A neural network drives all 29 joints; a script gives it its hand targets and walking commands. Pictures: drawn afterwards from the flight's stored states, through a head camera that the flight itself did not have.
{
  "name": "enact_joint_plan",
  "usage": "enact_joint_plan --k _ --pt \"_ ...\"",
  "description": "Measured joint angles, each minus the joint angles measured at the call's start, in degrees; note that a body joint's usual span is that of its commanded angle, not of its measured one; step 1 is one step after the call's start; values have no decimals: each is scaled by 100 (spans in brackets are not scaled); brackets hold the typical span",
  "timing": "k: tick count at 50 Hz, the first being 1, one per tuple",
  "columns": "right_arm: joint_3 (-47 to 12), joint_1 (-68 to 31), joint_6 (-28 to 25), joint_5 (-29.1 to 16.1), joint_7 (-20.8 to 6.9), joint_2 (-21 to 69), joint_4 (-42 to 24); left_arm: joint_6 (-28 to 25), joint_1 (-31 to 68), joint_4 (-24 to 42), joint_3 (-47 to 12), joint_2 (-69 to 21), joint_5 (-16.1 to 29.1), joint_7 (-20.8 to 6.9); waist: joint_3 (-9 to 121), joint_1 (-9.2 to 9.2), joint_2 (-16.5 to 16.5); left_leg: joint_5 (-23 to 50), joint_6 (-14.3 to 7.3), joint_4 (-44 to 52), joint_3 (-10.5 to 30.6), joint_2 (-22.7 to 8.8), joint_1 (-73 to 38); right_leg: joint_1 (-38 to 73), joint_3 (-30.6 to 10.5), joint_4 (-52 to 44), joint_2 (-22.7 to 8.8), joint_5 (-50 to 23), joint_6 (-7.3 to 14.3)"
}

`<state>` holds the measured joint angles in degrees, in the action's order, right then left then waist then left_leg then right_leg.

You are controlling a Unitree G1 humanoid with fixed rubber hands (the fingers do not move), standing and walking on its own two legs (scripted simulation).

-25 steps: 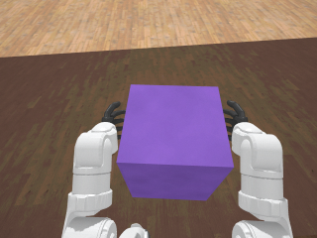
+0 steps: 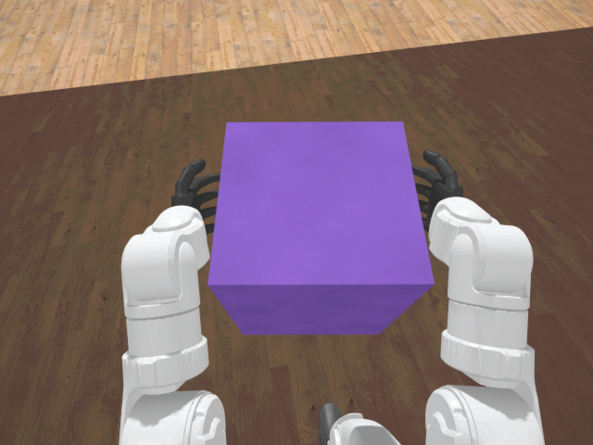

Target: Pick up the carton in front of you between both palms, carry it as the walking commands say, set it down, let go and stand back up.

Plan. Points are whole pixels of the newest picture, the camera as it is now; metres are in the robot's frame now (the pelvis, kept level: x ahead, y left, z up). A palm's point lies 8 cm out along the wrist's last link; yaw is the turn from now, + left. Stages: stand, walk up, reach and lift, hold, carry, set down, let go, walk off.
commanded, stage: carry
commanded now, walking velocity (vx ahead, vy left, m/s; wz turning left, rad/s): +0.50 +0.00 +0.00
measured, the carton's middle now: (312, 242) +0.37 -0.02 +0.04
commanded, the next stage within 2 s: none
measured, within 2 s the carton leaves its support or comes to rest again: neither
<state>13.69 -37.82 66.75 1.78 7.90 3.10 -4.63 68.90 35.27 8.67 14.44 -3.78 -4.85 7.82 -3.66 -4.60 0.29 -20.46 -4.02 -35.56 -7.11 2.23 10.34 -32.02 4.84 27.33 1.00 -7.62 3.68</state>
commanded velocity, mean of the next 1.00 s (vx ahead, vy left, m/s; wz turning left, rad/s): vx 0.50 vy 0.00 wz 0.00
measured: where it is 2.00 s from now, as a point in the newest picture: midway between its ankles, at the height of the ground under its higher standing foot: (287, 200)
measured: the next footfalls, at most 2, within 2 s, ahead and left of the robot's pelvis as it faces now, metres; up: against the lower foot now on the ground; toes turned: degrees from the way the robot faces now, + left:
right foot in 0.04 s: +0.19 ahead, -0.06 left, -0.05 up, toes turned -3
left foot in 0.50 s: +0.49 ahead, +0.05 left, -0.10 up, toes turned +2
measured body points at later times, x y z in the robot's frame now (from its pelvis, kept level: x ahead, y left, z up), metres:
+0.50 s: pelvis +0.33 +0.00 -0.07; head +0.38 +0.00 +0.38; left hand +0.70 +0.18 +0.04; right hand +0.71 -0.13 +0.05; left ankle +0.46 +0.06 -0.80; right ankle +0.16 -0.05 -0.75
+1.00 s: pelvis +0.64 +0.00 -0.12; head +0.67 +0.01 +0.33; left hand +1.01 +0.14 -0.01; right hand +1.00 -0.17 +0.00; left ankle +0.46 +0.05 -0.80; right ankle +0.77 -0.05 -0.85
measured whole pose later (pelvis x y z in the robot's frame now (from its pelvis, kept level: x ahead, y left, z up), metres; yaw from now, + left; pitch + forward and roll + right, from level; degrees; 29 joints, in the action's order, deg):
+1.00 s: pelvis +0.64 +0.00 -0.12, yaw +1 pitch +4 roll +1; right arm 11.6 -36.2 66.1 0.9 7.0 0.9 2.2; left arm 68.6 33.5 2.4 12.4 -2.9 -5.2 6.9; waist 2.3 -5.0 1.0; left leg -25.5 -5.3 -43.5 -5.2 6.2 8.6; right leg -28.2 6.0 22.9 2.4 -14.4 5.1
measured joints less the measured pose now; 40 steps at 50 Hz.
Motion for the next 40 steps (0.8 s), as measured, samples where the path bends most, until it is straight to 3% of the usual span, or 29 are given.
enact_joint_plan --k 2,3,5,8,16,20,23,25,26,28,30,32,40 --pt "-22 -48 36 -7 -28 -114 196 22 86 -230 -45 14 -53 -4 204 52 136 -439 35 -862 -102 77 -77 521 171 -504 -1 -776 92" --pt "-67 -132 35 -42 -88 -212 362 -5 133 -370 -58 5 -97 -7 286 135 50 -556 47 -1454 -94 7 23 600 203 -261 60 -283 288" --pt "-100 -274 22 -85 -139 -355 688 -70 245 -703 -99 57 -119 -22 282 294 -137 -1018 110 -2906 334 15 570 467 233 492 217 713 538" --pt "-144 -166 156 12 -140 -322 962 31 172 -1084 -153 144 -36 -26 280 507 -9 -894 98 -3791 586 12 1374 602 187 796 220 1216 540" --pt "-86 159 211 255 -125 -39 448 -52 -67 -879 -188 195 235 18 -36 818 65 554 199 -2032 747 -377 2718 1406 119 515 218 1867 528" --pt "-21 332 147 293 -118 49 -43 -184 -53 -664 -211 149 295 23 -23 932 -10 1820 205 -553 573 -291 2704 1854 48 540 283 2351 458" --pt "14 358 139 311 -117 68 -238 -226 22 -619 -244 162 328 22 121 991 -97 2883 77 692 311 -97 2254 2147 42 991 354 2962 398" --pt "-9 280 135 357 -119 74 -133 -222 74 -706 -245 241 359 9 284 956 -220 3619 -18 1321 133 -61 1710 2185 179 1856 416 3351 328" --pt "-13 231 109 389 -119 81 -36 -226 148 -816 -269 320 375 -8 373 891 -167 3246 -98 1187 95 -24 1577 2073 239 2475 349 3415 260" --pt "-43 81 19 429 -140 43 271 -253 300 -1088 -285 467 465 -113 369 702 43 2252 -253 436 40 161 1730 1508 -117 3964 288 3942 59" --pt "-82 72 74 393 -143 -18 557 -173 243 -1264 -321 475 425 -115 393 516 -46 1859 -257 115 62 173 1709 912 -324 4801 282 3936 -1" --pt "-96 202 175 302 -140 -83 665 -52 149 -1348 -358 385 322 -112 392 392 -121 1633 -304 82 76 178 1550 411 -425 4760 136 3642 -64" --pt "-123 372 61 2 -86 -141 520 -23 -188 -822 -320 133 85 -86 139 87 -150 997 -310 339 145 172 737 -810 -539 2953 -310 2143 -173"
